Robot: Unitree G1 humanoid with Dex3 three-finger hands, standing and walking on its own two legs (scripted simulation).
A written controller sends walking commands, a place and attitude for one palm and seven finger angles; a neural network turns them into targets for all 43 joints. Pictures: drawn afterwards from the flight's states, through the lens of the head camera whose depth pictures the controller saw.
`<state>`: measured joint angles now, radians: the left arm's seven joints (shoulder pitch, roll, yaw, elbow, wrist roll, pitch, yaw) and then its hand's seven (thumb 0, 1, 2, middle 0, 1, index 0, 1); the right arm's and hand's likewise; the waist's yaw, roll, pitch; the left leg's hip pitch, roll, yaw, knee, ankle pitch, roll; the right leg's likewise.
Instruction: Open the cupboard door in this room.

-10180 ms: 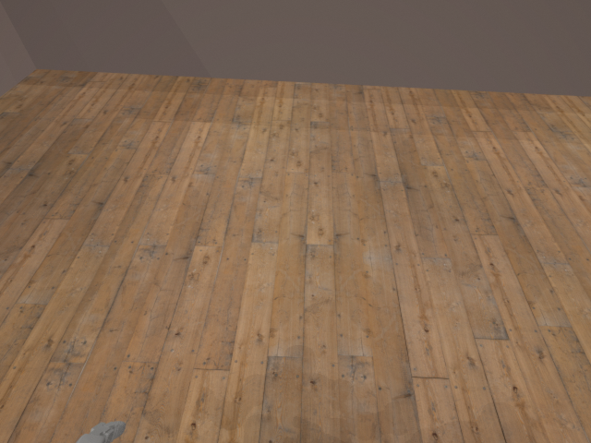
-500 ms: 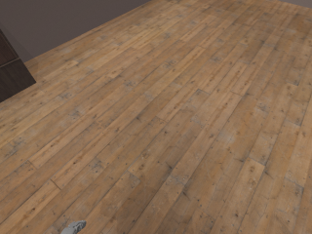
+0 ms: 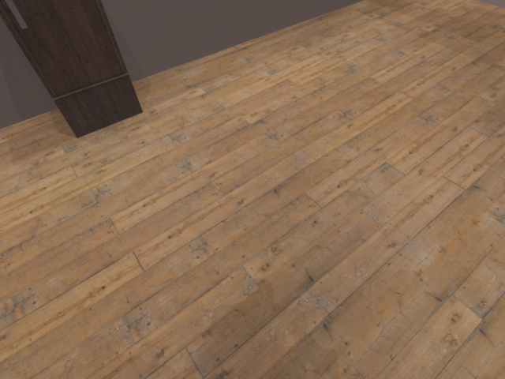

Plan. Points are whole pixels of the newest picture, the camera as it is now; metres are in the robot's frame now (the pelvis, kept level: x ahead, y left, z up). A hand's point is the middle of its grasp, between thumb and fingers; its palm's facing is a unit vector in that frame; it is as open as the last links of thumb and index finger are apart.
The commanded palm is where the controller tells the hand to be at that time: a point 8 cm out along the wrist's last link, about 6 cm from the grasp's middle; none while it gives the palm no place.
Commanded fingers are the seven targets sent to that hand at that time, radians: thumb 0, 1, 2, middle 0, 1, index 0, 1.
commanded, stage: stand and wait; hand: left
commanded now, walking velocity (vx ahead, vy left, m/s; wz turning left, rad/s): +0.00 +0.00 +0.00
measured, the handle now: (15, 11) +1.44 +1.20 -0.03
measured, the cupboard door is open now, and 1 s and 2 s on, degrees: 0 0 0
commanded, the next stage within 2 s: turn or walk to find it in 0.34 s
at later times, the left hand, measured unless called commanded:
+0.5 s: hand out of the picture -0.02 +0.19 -0.18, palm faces +0.06 -0.98 -0.19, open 7.3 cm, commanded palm none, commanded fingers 0.00 0.90 0.90 -0.20 -0.30 -0.20 -0.30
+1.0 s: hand out of the picture +0.01 +0.20 -0.15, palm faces +0.25 -0.93 -0.29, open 7.3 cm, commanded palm none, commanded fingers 0.00 0.90 0.90 -0.20 -0.30 -0.20 -0.30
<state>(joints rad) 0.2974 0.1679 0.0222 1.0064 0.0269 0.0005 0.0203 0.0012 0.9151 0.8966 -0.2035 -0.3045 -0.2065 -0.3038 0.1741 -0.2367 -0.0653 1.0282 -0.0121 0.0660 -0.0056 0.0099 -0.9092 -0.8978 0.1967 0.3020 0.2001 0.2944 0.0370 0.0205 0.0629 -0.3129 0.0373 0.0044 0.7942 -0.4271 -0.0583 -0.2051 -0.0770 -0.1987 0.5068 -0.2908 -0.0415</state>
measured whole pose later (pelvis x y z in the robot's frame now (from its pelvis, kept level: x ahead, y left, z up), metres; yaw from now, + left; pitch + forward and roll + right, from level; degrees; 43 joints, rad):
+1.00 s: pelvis -0.05 -0.02 -0.01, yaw +14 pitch +1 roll +0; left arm 0.13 0.18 0.04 0.94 0.00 0.01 0.02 0.00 0.91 0.90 -0.20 -0.30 -0.20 -0.30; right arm 0.27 -0.21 -0.07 1.00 -0.02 0.05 -0.01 0.01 -0.90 -0.90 0.20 0.30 0.21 0.30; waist -0.03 0.07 0.05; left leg -0.40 -0.05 -0.15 0.62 -0.28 -0.02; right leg -0.24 0.00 -0.08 0.56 -0.31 -0.02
